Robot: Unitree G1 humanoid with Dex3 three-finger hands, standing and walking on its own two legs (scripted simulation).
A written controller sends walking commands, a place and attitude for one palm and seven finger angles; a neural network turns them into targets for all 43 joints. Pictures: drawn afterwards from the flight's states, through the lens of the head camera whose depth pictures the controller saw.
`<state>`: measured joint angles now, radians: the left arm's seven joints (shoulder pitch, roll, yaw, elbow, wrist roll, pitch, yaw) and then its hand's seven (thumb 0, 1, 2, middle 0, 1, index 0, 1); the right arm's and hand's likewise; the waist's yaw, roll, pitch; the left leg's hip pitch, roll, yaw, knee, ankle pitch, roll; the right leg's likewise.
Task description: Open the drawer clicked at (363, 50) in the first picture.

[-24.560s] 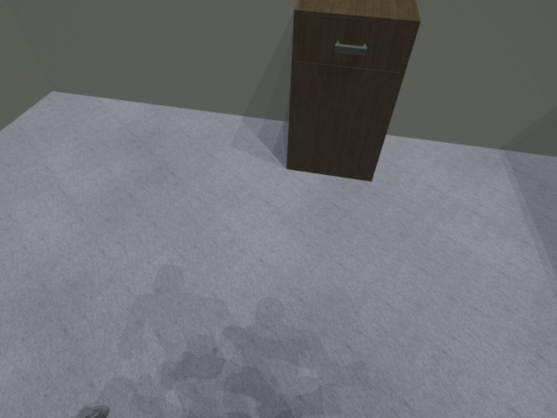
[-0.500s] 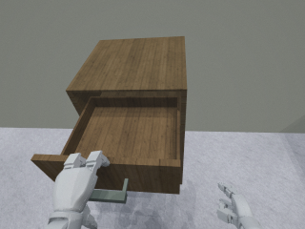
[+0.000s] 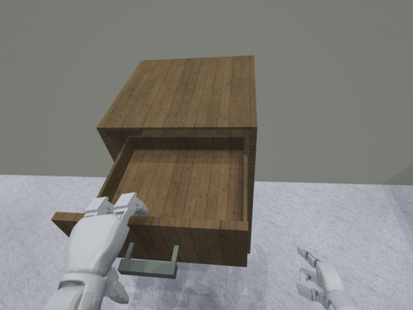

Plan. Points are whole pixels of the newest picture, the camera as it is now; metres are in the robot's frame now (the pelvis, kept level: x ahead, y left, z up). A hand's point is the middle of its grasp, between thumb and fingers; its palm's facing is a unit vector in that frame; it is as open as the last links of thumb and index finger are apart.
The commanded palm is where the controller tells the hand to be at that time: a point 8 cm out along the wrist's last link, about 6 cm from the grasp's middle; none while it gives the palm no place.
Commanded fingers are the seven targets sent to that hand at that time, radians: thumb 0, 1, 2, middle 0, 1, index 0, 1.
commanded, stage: draw the hand back to the body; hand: left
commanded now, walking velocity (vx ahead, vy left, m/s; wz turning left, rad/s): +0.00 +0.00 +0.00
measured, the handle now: (150, 258) +0.24 +0.18 -0.06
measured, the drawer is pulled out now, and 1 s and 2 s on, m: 0.30 0.30 0.30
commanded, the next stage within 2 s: step back with the hand held close in 1.60 s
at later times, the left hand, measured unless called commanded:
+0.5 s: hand (93, 246) +0.19 +0.22 +0.10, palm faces +0.07 -0.15 -0.99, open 13.8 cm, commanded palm +0.16 +0.22 +0.16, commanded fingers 0.00 -0.50 0.30 -0.30 -1.20 -0.30 -1.20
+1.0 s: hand (85, 215) +0.21 +0.22 +0.16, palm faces +0.32 -0.87 -0.39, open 12.1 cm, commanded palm +0.15 +0.26 +0.18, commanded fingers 0.00 0.23 0.62 -0.25 -0.73 -0.25 -0.73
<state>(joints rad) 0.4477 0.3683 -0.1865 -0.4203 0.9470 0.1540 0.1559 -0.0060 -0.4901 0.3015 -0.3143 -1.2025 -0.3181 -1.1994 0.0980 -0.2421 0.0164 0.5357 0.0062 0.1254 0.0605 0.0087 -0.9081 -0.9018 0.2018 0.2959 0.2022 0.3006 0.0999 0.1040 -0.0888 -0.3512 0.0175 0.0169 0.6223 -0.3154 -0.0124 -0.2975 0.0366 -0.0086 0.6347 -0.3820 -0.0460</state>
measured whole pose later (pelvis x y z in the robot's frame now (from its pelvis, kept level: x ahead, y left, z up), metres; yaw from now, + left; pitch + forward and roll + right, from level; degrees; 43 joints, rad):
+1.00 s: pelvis +0.03 +0.01 +0.01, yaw +2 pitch -1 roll +0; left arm 0.58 0.31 0.19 -0.54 -0.05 -0.07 0.11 -0.01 -0.09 0.48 -0.28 -0.94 -0.28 -0.94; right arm 0.19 -0.20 0.04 0.61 0.00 -0.10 -0.07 0.01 -0.90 -0.90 0.21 0.30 0.21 0.30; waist 0.04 0.05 0.00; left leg -0.18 0.00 -0.01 0.49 -0.30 -0.01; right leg -0.09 0.03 -0.03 0.46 -0.35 -0.03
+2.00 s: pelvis +0.00 +0.01 +0.01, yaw +3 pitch +3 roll -1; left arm 0.67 0.39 0.34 -0.58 -0.06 -0.13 0.10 0.01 0.89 0.90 -0.21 -0.30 -0.21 -0.30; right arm 0.14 -0.24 -0.02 0.57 0.03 0.03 -0.07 0.01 -0.91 -0.90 0.20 0.30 0.20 0.30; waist -0.01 0.06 0.03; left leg -0.32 0.00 -0.03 0.51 -0.24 0.00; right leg -0.22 0.02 -0.06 0.47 -0.30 -0.03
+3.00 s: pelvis -0.10 +0.01 +0.01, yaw +4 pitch +4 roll -1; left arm 0.64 0.44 0.42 -0.67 -0.06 -0.17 0.14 0.01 0.89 0.90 -0.21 -0.30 -0.21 -0.30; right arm 0.12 -0.16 -0.02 0.60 -0.01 -0.05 -0.05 0.01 -0.91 -0.90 0.20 0.30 0.20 0.30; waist -0.01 -0.06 0.04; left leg -0.39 0.01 -0.01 0.56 -0.24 0.01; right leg -0.45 0.02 -0.02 0.79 -0.42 0.00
